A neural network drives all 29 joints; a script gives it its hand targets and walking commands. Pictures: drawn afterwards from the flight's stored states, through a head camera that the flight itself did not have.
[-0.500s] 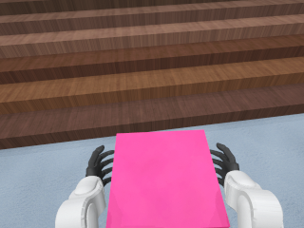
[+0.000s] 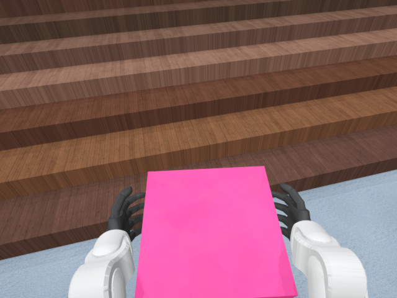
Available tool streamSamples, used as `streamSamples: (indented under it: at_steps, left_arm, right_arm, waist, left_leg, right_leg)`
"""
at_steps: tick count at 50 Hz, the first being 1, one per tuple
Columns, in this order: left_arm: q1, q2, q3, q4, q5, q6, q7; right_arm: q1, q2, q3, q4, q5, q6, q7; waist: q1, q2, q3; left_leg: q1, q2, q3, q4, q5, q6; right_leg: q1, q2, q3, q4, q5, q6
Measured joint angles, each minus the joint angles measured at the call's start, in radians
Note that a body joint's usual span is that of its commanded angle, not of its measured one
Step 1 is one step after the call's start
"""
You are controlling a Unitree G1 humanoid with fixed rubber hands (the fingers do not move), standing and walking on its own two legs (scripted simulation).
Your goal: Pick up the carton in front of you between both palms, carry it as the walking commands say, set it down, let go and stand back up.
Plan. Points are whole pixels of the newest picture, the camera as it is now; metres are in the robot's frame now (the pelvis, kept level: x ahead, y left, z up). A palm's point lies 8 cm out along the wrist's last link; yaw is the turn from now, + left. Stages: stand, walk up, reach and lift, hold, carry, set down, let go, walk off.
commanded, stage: carry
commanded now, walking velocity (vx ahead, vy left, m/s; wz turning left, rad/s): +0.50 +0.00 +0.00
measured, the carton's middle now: (209, 247) +0.24 +0.00 +0.02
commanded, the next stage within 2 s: none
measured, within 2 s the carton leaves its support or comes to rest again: neither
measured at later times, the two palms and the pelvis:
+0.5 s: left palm (139, 110) +0.56 +0.15 +0.15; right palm (251, 103) +0.57 -0.15 +0.14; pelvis +0.30 -0.02 +0.00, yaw +2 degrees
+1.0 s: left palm (147, 58) +0.96 +0.17 +0.14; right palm (223, 54) +0.95 -0.13 +0.14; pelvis +0.60 +0.02 -0.01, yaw +1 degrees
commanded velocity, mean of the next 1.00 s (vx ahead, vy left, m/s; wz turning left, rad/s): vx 0.50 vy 0.00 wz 0.00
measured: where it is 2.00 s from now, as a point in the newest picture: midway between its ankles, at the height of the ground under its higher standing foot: (190, 140)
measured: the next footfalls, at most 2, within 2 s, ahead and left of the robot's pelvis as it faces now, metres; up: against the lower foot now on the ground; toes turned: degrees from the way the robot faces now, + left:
right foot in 0.08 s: +0.23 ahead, -0.12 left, +0.00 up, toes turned -13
left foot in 0.60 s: +0.55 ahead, +0.11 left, +0.00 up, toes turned +11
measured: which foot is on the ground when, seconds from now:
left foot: down 0.00-0.10, up 0.12-0.58, down 0.60-1.00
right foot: up 0.00-0.06, down 0.08-0.60, up 0.62-1.00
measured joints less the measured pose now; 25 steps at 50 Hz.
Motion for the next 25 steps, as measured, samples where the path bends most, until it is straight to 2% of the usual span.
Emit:
streamSamples:
  at_steps: [2,4,5,7,9,10,13,18,25]
  left_arm:
    - [0.005,0.000,0.004,-0.014,-0.009,0.012,0.004]
    - [-0.008,0.001,0.005,-0.018,-0.017,0.023,0.009]
    - [-0.022,0.002,0.003,0.003,-0.021,0.020,0.012]
    - [-0.050,0.004,0.001,0.044,-0.024,0.025,0.017]
    - [-0.055,0.004,0.004,0.056,-0.035,0.033,0.023]
    - [-0.053,0.003,0.005,0.052,-0.039,0.035,0.026]
    - [-0.054,0.004,0.011,0.026,-0.047,0.028,0.028]
    - [-0.085,0.005,0.019,-0.033,-0.056,0.021,0.029]
    - [-0.264,-0.006,0.073,0.042,-0.071,0.052,0.049]
  right_arm:
    - [0.002,0.000,0.005,-0.012,0.001,0.012,-0.002]
    - [-0.005,-0.001,0.000,-0.027,0.002,0.027,-0.006]
    - [-0.014,-0.002,-0.012,-0.022,0.004,0.032,-0.009]
    - [-0.029,-0.003,-0.031,-0.004,0.005,0.043,-0.012]
    - [-0.033,-0.003,-0.038,0.000,0.005,0.056,-0.013]
    - [-0.033,-0.003,-0.039,-0.001,0.008,0.056,-0.014]
    - [-0.041,-0.003,-0.032,-0.018,0.009,0.049,-0.014]
    - [-0.073,-0.003,-0.030,-0.074,0.012,0.040,-0.016]
    - [-0.223,-0.018,-0.103,-0.029,0.041,0.071,-0.035]
  waist:
    - [0.008,0.002,0.000]
    - [0.018,0.021,0.008]
    - [0.029,0.044,0.011]
    - [0.049,0.049,0.029]
    - [0.059,0.043,0.047]
    - [0.060,0.041,0.054]
    - [0.064,0.033,0.064]
    - [0.063,0.019,0.056]
    - [0.068,0.030,0.050]
  left_leg:
    - [0.045,0.005,-0.010,0.027,-0.057,-0.023]
    - [0.051,0.038,-0.032,0.147,-0.156,-0.043]
    - [0.008,0.072,-0.051,0.272,-0.187,-0.034]
    - [-0.146,0.074,-0.143,0.593,-0.184,-0.014]
    - [-0.295,0.056,-0.186,0.805,-0.145,0.021]
    - [-0.353,0.053,-0.193,0.839,-0.116,0.033]
    - [-0.472,0.060,-0.183,0.764,-0.021,0.043]
    - [-0.584,0.072,-0.168,0.560,0.125,0.035]
    - [-0.610,0.062,-0.136,0.355,0.244,0.043]
  right_leg:
    - [0.041,0.006,-0.022,-0.049,-0.004,0.000]
    - [0.096,0.023,-0.059,-0.069,-0.027,-0.015]
    - [0.088,0.033,-0.076,-0.017,-0.039,-0.039]
    - [0.095,0.039,-0.093,0.028,-0.100,-0.070]
    - [0.139,0.043,-0.102,-0.014,-0.117,-0.073]
    - [0.168,0.045,-0.107,-0.048,-0.116,-0.070]
    - [0.252,0.054,-0.110,-0.146,-0.113,-0.060]
    - [0.374,0.066,-0.100,-0.250,-0.141,-0.043]
    - [0.542,0.083,-0.086,-0.282,-0.254,0.007]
